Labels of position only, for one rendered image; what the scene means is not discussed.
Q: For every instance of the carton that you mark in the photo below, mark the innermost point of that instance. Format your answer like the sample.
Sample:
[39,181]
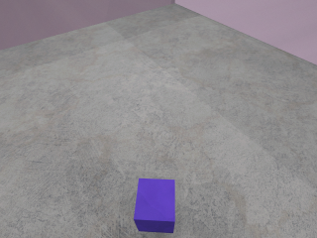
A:
[155,205]

